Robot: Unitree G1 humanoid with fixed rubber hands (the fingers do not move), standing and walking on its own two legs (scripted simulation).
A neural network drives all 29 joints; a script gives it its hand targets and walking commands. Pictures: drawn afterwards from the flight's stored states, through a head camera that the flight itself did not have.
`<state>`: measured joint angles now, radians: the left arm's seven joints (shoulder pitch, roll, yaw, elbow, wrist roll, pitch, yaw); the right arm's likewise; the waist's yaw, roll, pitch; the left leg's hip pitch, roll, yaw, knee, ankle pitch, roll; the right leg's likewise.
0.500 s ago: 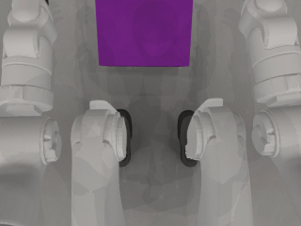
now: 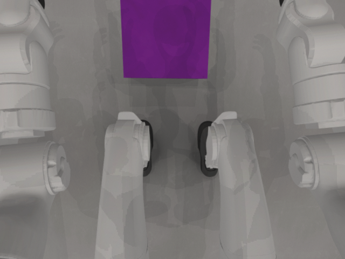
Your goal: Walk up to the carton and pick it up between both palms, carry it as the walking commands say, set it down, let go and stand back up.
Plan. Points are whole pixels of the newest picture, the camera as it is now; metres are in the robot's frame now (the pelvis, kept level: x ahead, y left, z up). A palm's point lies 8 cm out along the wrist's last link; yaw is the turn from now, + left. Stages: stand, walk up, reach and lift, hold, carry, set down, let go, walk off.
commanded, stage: set down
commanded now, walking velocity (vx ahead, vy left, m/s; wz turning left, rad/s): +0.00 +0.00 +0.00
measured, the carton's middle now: (165, 40) +0.52 +0.03 -0.42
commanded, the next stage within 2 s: let go in 0.54 s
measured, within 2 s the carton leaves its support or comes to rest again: neither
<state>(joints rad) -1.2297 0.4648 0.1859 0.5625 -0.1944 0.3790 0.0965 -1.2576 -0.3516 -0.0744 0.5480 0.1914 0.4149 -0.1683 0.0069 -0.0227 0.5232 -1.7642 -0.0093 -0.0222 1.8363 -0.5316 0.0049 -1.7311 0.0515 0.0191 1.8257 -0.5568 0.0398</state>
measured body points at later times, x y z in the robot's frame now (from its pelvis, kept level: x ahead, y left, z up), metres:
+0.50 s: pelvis +0.00 +0.00 +0.12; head +0.34 +0.03 +0.40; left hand +0.54 +0.24 +0.01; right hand +0.55 -0.16 +0.02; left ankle +0.12 +0.11 -0.46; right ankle +0.12 -0.13 -0.46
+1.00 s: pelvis +0.03 +0.00 +0.19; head +0.31 +0.03 +0.53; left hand +0.39 +0.25 +0.06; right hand +0.41 -0.21 +0.08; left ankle +0.12 +0.11 -0.46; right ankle +0.12 -0.13 -0.46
